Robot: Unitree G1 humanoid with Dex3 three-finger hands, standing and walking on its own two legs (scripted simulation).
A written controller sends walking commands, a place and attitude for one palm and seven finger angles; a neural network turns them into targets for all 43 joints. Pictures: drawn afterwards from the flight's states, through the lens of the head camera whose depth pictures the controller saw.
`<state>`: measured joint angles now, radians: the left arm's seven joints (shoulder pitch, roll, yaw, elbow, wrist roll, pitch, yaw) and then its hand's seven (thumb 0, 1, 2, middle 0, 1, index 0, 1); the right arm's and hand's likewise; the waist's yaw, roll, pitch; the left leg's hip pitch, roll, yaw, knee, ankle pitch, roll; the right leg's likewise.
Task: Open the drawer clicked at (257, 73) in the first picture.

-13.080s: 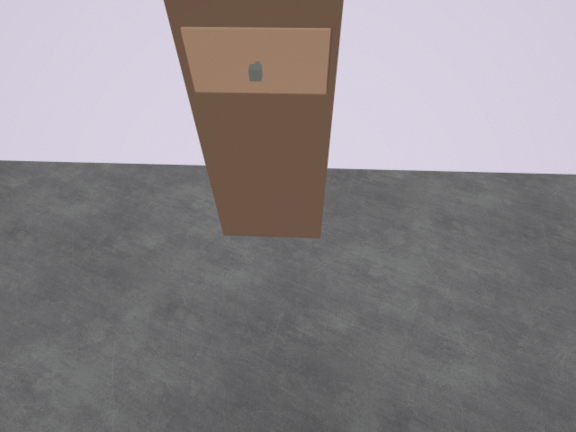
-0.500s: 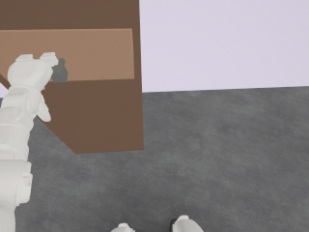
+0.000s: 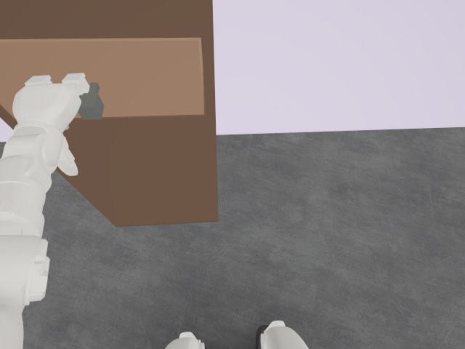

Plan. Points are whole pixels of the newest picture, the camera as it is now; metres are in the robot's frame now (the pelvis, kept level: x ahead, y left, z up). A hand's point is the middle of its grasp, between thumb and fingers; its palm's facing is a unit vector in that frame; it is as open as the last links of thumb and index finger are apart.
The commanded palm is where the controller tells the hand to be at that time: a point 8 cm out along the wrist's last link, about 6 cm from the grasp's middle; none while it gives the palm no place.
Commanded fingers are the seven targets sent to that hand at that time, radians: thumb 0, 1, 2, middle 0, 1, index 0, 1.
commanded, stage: close the thumb around the handle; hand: left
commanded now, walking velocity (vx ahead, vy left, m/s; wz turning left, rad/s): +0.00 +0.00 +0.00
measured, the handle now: (91, 99) +0.53 +0.24 +0.07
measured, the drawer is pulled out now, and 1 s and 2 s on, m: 0.00 0.02 0.14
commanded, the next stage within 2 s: pull the drawer open in 0.58 s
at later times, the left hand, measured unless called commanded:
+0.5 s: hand (66, 125) +0.49 +0.28 +0.05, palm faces -0.08 +0.00 -1.00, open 5.8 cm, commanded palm +0.48 +0.27 +0.10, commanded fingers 0.00 0.90 0.90 -0.40 -1.35 -0.40 -1.35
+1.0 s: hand (64, 136) +0.47 +0.28 +0.05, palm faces -0.07 -0.02 -1.00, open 5.0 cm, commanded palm +0.43 +0.27 +0.10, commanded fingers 0.00 0.90 0.90 -0.40 -1.35 -0.40 -1.35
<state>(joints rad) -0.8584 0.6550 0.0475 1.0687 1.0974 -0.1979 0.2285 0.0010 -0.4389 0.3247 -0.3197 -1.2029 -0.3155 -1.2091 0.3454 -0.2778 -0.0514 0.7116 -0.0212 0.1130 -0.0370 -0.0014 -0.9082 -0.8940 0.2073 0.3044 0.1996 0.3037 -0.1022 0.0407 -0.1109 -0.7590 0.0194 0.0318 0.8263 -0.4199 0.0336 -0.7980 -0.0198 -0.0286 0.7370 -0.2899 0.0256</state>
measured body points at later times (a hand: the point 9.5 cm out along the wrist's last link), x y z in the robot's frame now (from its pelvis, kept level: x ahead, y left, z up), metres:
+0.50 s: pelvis +0.00 +0.00 +0.00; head +0.12 +0.00 +0.44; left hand +0.49 +0.28 +0.10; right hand +0.01 -0.28 -0.13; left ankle -0.03 +0.09 -0.70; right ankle +0.03 -0.14 -0.70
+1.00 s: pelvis +0.02 +0.00 +0.01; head +0.12 -0.01 +0.45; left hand +0.47 +0.28 +0.10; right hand +0.03 -0.28 -0.12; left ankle -0.03 +0.09 -0.70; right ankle +0.03 -0.14 -0.70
